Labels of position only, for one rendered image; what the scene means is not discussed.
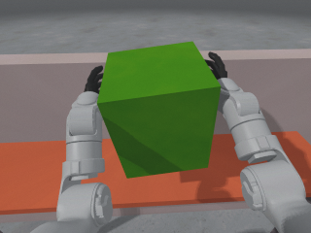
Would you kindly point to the robot right upper arm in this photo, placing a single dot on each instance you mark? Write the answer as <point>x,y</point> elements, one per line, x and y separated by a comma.
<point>275,189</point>

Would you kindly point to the right robot forearm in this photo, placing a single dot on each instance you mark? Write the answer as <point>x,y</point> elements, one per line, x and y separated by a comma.
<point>252,137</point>

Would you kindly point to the carton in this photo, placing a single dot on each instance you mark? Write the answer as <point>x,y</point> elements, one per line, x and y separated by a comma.
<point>159,105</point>

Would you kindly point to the robot left upper arm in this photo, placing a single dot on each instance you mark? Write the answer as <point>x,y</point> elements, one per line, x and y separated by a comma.
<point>82,208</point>

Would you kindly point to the table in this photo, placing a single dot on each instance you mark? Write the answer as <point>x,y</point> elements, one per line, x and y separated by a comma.
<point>31,175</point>

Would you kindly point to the left robot forearm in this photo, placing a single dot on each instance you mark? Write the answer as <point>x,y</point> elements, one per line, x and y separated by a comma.
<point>83,142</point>

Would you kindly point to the right robot hand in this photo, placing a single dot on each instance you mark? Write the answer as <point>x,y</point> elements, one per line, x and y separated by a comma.
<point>217,66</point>

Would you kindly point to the left robot hand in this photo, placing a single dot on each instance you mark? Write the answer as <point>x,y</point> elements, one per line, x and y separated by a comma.
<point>93,83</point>

